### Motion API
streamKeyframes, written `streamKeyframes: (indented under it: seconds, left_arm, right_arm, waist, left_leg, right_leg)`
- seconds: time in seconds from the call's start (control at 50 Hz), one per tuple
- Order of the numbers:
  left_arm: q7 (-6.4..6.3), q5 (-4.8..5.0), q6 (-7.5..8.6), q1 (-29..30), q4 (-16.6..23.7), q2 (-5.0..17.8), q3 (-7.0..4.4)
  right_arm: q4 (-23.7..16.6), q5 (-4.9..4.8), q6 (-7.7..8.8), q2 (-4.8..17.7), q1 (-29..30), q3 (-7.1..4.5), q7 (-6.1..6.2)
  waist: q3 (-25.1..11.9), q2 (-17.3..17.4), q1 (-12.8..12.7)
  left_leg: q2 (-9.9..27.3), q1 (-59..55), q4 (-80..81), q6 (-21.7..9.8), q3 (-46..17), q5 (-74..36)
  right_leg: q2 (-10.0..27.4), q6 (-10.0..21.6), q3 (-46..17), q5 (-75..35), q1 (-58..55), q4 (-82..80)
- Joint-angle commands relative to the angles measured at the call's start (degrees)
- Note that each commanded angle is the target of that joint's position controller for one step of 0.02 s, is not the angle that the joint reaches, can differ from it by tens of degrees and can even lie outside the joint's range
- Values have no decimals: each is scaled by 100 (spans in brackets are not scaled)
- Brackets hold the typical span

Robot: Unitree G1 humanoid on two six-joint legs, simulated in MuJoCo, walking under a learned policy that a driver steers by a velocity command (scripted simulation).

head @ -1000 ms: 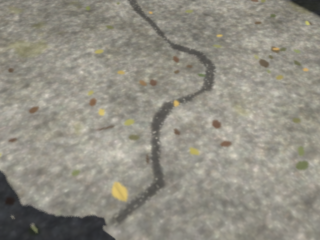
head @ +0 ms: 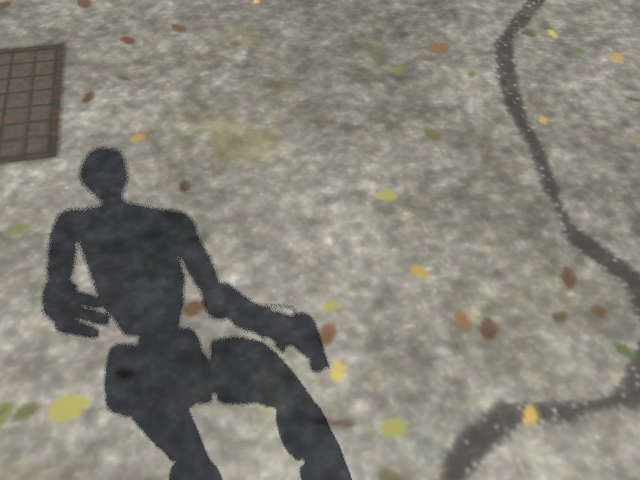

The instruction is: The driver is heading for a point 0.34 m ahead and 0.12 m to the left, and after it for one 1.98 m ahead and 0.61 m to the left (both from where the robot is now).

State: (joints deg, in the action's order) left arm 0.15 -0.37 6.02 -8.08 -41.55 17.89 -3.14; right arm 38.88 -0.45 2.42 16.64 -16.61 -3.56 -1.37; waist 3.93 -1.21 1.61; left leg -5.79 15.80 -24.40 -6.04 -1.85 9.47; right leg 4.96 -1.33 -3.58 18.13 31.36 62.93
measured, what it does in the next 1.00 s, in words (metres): walks ahead, turning left: right foot, then left foot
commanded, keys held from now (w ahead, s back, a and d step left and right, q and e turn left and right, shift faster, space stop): w+q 0.94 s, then w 0.02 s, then no key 0.04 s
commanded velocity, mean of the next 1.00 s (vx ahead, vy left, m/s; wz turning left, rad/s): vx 0.50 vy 0.00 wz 0.59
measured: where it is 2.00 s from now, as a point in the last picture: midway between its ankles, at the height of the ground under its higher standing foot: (207, 358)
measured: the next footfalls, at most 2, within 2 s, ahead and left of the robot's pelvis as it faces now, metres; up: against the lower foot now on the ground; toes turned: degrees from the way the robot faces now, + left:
right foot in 0.30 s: +0.36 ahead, -0.14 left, +0.00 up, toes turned +14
left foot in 0.82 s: +0.54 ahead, +0.21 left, +0.00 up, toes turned +31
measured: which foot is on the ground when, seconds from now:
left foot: down 0.00-0.30, up 0.32-0.80, down 0.82-1.00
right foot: up 0.00-0.28, down 0.30-0.82, up 0.84-1.00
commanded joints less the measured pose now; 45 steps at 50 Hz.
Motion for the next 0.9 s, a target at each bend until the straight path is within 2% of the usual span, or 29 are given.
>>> streamKeyframes:
  seconds: [0.02,0.1,0.14,0.18,0.24,0.26,0.28,0.3,0.32,0.34,0.36,0.38,0.4,0.42,0.46,0.5,0.54,0.58,0.66,0.72,0.76,0.78,0.8,0.82,0.84,0.86,0.88,0.9]
  left_arm:
    - [-30,-71,-42,-88,319,440,-117]
    - [26,-21,-15,771,512,226,-5]
    - [78,39,26,1081,598,260,-1]
    - [123,73,72,1194,655,389,-44]
    - [156,92,145,952,621,599,-146]
    - [141,92,172,609,532,653,-196]
    - [103,46,201,55,406,798,-286]
    - [54,-47,212,-770,338,1084,-367]
    - [73,-96,128,-1245,143,1523,-474]
    - [112,51,105,-1140,192,991,-367]
    - [84,64,69,-902,256,637,-270]
    - [70,10,29,-633,278,532,-219]
    - [57,-9,6,-483,230,407,-179]
    - [36,-45,14,-427,191,350,-149]
    - [25,-5,53,-432,95,332,-158]
    - [19,23,84,-483,-18,487,-210]
    - [9,13,72,-509,-98,621,-251]
    - [1,20,39,-473,-148,690,-260]
    - [-28,74,-49,-733,-319,858,-281]
    - [-29,164,-150,-885,-429,1021,-329]
    - [-64,221,-220,-855,-426,1209,-387]
    - [-86,246,-264,-826,-412,1288,-412]
    - [-109,265,-290,-746,-379,1231,-386]
    - [-125,111,-266,-857,-291,954,-271]
    - [-39,-104,-129,-1367,73,126,-3]
    - [42,88,69,-777,130,673,-76]
    - [81,280,166,-267,311,898,-137]
    - [51,215,218,-209,311,798,-97]
  right_arm:
    - [-422,-16,130,929,123,-252,130]
    - [-286,-64,60,1002,-149,-277,234]
    - [-197,-80,34,1049,-330,-295,245]
    - [-116,-112,3,1007,-459,-292,252]
    - [-90,-100,-46,969,-406,-303,278]
    - [-110,-94,-66,916,-320,-292,275]
    - [-149,-73,-65,729,-285,-226,261]
    - [-249,12,-54,386,-338,-92,239]
    - [-431,-150,-6,59,-1126,15,234]
    - [-276,-216,-1,661,-1112,-77,258]
    - [-313,-179,-28,987,-491,-175,256]
    - [-370,-113,-53,970,-170,-187,266]
    - [-442,-55,-51,899,50,-200,246]
    - [-474,-83,-67,794,41,-203,204]
    - [-500,-139,-123,557,9,-164,159]
    - [-617,-107,-160,415,211,-118,144]
    - [-690,-87,-156,369,398,-91,122]
    - [-714,-94,-119,338,596,-68,61]
    - [-906,-94,-48,206,1337,0,-88]
    - [-1072,-108,-56,288,1604,-31,-181]
    - [-1085,-65,-94,495,1358,-138,-195]
    - [-993,-54,-123,679,884,-242,-182]
    - [-753,-70,-153,937,-30,-407,-128]
    - [-520,-107,-224,1343,-969,-583,-7]
    - [-616,-133,-157,1953,-628,-613,23]
    - [-770,-101,-54,1451,-810,-476,-19]
    - [-675,-53,36,1164,-615,-379,-39]
    - [-663,-66,80,1042,-301,-336,-37]
  waist:
    - [-559,283,-193]
    - [-375,532,134]
    - [-324,587,262]
    - [-317,635,280]
    - [-344,851,90]
    - [-429,917,-108]
    - [-781,851,-387]
    - [-1601,267,-710]
    - [-2241,-1682,-352]
    - [-1893,-1237,-462]
    - [-1177,-708,-617]
    - [-795,-344,-546]
    - [-482,-294,-476]
    - [-406,-450,-353]
    - [-355,-552,-289]
    - [-248,-427,-288]
    - [-228,-325,-315]
    - [-203,-274,-370]
    - [-2,-184,-642]
    - [86,-222,-619]
    - [-185,-404,-350]
    - [-485,-448,-40]
    - [-950,-314,483]
    - [-1460,263,855]
    - [-1944,1776,23]
    - [-2555,1115,523]
    - [-1663,826,536]
    - [-1165,362,274]
  left_leg:
    - [1424,-490,1139,-1095,-1539,-1637]
    - [1068,-210,1058,-726,-1235,-916]
    - [1124,-196,998,-645,-1404,-600]
    - [1247,-468,747,-595,-1712,-397]
    - [1419,-847,262,-470,-2193,-440]
    - [1348,-822,8,-387,-2227,-595]
    - [1061,-665,-638,-214,-2050,-836]
    - [703,-31,-2188,-1,-1601,-135]
    - [-92,2038,-4039,397,-857,2394]
    - [374,2788,-4832,480,-968,2353]
    - [573,2956,-5022,518,-867,1802]
    - [768,2787,-4937,555,-684,1387]
    - [916,2696,-4690,574,-670,1114]
    - [1066,2445,-4524,568,-649,936]
    - [1160,2311,-4279,588,-485,835]
    - [1227,2498,-3920,646,-427,647]
    - [1267,2659,-3473,701,-396,230]
    - [1252,2569,-2851,688,-276,-381]
    - [1118,2259,-1710,561,145,-1056]
    - [986,2135,-1271,351,362,-667]
    - [638,1529,-1173,109,660,-77]
    - [409,881,-1102,-50,791,127]
    - [189,-429,-753,-271,813,-218]
    - [715,-2213,-692,-576,-182,-242]
    - [2189,-3806,-89,-1634,-3560,768]
    - [2463,-3967,670,-1782,-4592,1580]
    - [2295,-3362,792,-1478,-3754,1182]
    - [2034,-2515,784,-1283,-3061,544]
  right_leg:
    - [51,-237,11,-603,419,-712]
    - [-275,-344,57,-2043,45,-2485]
    - [-418,-322,58,-2342,-206,-2950]
    - [-464,-236,-81,-2253,-282,-3272]
    - [-479,-8,-165,-1599,-602,-3508]
    - [-505,112,-67,-1503,-1045,-3679]
    - [-384,297,-78,-1509,-1942,-3820]
    - [538,651,-957,-1108,-3392,-3717]
    - [1781,1587,-3656,250,-5139,-4267]
    - [1894,1554,-4233,1518,-4976,-4583]
    - [1641,1299,-3297,1343,-4323,-4655]
    - [1397,1150,-2512,543,-3673,-4705]
    - [1178,1116,-1955,-142,-3178,-4814]
    - [1027,1054,-1520,-557,-2856,-4934]
    - [910,1104,-959,-971,-2625,-5167]
    - [986,1219,-604,-1386,-2578,-5344]
    - [1029,1266,-246,-1810,-2708,-5411]
    - [925,1183,217,-2118,-2788,-5424]
    - [890,1012,847,-2344,-2997,-5387]
    - [1060,897,1090,-3044,-3454,-5132]
    - [1080,783,1313,-4914,-3685,-4415]
    - [1037,718,1425,-5715,-3669,-3657]
    - [873,560,1584,-5713,-3187,-2501]
    - [643,325,1563,-3855,-1762,-775]
    - [-569,17,1012,1504,726,1187]
    - [-562,79,-199,1572,1296,1746]
    - [-314,173,-181,963,1681,1573]
    - [-73,207,-158,461,1437,1047]
Velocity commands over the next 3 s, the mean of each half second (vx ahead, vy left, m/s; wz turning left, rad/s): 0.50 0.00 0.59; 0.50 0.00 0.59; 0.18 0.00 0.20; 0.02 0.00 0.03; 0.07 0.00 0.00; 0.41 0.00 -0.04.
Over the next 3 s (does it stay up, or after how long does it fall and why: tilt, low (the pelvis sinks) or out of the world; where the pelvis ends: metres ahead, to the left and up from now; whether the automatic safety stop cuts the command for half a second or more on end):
stays up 0.91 0.39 -0.02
